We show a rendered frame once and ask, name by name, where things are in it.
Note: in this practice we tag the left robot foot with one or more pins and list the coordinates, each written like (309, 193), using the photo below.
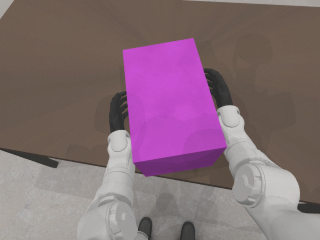
(145, 226)

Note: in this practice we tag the left robot forearm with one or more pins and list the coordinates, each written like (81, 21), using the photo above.
(118, 180)

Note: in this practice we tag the right robot foot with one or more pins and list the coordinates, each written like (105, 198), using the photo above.
(187, 231)

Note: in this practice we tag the carton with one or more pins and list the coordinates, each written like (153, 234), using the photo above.
(173, 121)

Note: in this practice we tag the robot foot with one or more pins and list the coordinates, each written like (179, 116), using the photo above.
(187, 231)
(145, 226)

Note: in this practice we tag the robot right upper arm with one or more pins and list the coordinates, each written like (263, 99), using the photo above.
(271, 195)

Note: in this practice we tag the right robot hand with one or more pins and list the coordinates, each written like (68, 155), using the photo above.
(220, 90)

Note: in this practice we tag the robot left upper arm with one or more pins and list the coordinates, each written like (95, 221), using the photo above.
(112, 221)

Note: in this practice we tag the right robot forearm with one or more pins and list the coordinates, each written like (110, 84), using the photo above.
(240, 148)

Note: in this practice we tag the table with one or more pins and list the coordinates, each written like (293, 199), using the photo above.
(61, 63)

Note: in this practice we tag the left robot hand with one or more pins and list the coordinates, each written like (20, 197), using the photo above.
(116, 118)

